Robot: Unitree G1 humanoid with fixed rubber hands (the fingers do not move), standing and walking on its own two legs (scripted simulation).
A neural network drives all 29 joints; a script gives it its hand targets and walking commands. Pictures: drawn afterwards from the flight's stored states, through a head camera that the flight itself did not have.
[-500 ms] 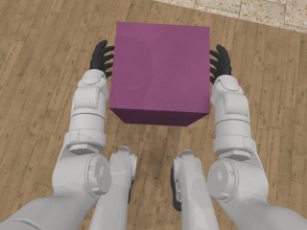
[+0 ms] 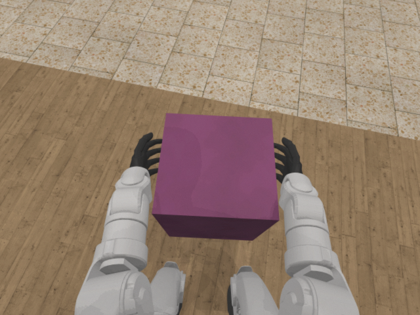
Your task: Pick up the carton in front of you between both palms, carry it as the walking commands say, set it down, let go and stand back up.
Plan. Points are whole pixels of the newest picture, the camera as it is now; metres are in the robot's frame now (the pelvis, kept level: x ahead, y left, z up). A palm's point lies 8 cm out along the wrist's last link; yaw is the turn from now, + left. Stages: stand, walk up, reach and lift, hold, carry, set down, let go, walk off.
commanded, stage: reach and lift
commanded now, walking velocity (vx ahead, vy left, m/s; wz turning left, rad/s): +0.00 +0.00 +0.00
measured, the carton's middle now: (214, 184) +0.37 +0.00 -0.09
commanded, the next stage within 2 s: hold in 1.46 s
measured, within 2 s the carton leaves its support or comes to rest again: neither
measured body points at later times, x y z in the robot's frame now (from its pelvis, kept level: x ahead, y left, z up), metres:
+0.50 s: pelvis +0.03 +0.00 +0.08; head +0.00 +0.00 +0.53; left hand +0.34 +0.15 +0.10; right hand +0.34 -0.15 +0.10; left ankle +0.05 +0.13 -0.66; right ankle +0.05 -0.13 -0.66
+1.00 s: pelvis +0.03 +0.00 +0.09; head +0.02 +0.00 +0.54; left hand +0.34 +0.15 +0.11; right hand +0.34 -0.15 +0.11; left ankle +0.05 +0.13 -0.66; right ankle +0.05 -0.13 -0.66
